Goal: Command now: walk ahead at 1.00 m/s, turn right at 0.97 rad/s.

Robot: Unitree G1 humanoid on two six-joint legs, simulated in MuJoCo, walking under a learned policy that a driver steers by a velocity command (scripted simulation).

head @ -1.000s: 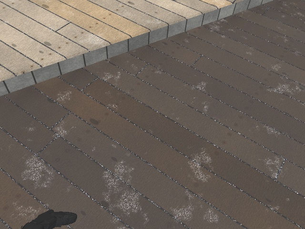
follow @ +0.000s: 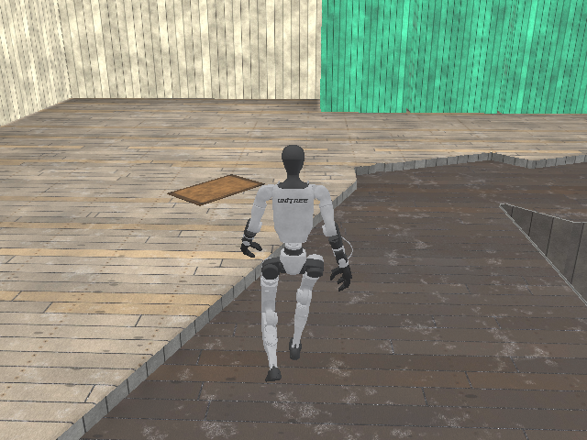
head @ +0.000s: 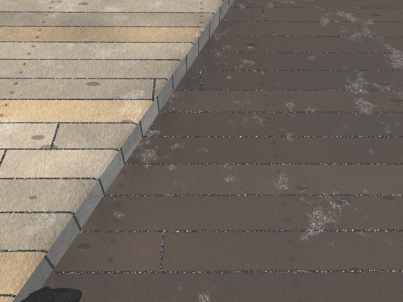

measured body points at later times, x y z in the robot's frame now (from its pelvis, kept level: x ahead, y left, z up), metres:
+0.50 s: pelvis +0.40 +0.06 +0.03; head +0.45 +0.05 +0.47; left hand +0.51 +0.33 -0.10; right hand +0.53 -0.20 -0.08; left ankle +0.55 +0.13 -0.69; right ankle +0.25 -0.05 -0.58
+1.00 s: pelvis +0.50 +0.03 +0.04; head +0.50 +0.02 +0.49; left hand +0.62 +0.27 -0.08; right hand +0.58 -0.24 -0.09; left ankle +0.55 +0.13 -0.69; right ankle +0.49 -0.10 -0.69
